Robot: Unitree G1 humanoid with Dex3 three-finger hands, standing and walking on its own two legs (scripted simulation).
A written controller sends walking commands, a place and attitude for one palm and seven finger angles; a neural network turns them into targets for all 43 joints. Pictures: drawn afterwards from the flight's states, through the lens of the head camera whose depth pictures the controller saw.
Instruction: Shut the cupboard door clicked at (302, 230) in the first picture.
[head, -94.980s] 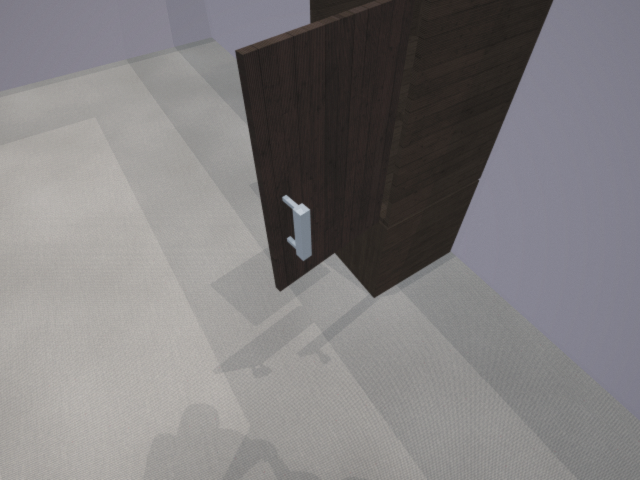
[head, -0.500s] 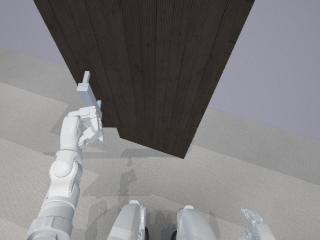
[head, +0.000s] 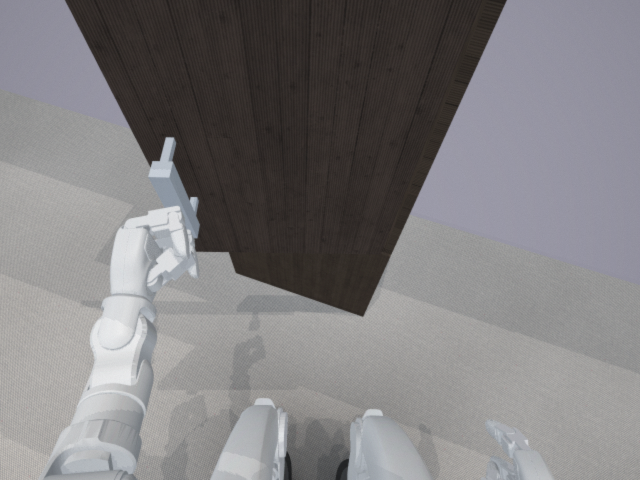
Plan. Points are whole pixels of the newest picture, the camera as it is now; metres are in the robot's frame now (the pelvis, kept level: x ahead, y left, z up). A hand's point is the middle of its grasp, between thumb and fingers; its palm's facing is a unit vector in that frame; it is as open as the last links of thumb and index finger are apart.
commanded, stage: push the door shut along its arc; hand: left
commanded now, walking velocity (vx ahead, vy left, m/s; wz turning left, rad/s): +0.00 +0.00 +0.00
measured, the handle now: (180, 190) +0.47 +0.21 +0.02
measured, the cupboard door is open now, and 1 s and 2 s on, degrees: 19 1 0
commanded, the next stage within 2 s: pull the fist back off the door in 1.32 s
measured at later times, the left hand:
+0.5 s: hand (199, 214) +0.43 +0.18 +0.02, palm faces -0.10 -0.99 -0.05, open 3.0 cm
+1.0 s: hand (214, 178) +0.49 +0.17 +0.02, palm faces -0.20 -0.98 -0.03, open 3.1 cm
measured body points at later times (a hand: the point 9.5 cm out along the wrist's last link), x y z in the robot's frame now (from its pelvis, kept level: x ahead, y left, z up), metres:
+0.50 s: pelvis -0.01 +0.00 -0.01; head +0.12 +0.02 +0.42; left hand +0.43 +0.23 +0.03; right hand +0.08 -0.27 -0.13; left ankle +0.04 +0.08 -0.61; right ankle +0.02 -0.09 -0.61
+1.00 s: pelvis -0.01 +0.01 -0.02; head +0.14 +0.05 +0.40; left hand +0.50 +0.22 +0.03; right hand +0.02 -0.26 -0.13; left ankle +0.04 +0.08 -0.61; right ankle +0.02 -0.09 -0.61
